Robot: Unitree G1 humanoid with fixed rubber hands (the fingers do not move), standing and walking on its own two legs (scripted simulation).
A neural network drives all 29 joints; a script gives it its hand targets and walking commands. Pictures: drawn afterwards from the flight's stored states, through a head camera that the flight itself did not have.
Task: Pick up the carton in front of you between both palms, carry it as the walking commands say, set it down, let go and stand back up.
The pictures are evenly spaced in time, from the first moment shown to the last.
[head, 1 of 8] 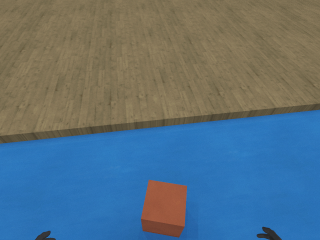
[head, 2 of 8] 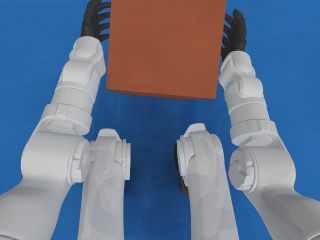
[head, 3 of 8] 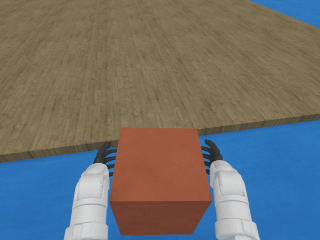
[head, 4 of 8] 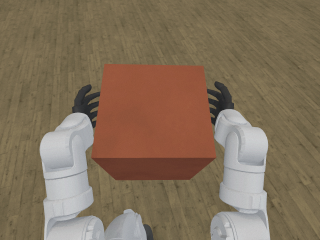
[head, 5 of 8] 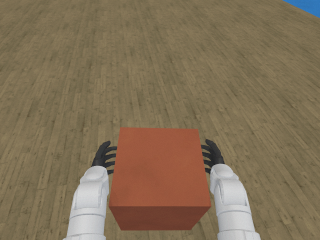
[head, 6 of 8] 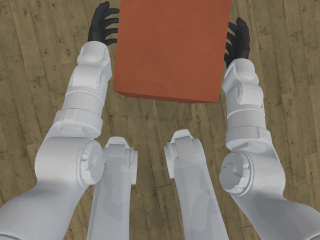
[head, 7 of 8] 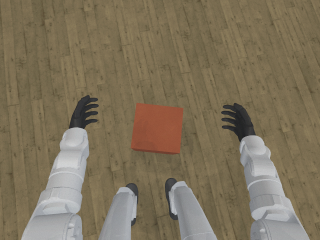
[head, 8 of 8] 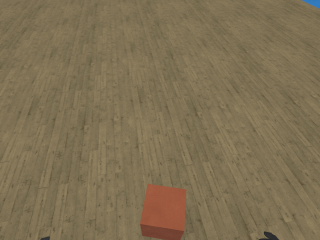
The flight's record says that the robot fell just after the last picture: no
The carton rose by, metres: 0.84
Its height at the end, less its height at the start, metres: +0.09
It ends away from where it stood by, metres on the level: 2.13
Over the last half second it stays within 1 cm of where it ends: yes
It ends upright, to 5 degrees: yes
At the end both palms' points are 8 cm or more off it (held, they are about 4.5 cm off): yes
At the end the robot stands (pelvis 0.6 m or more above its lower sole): yes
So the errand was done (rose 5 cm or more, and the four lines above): yes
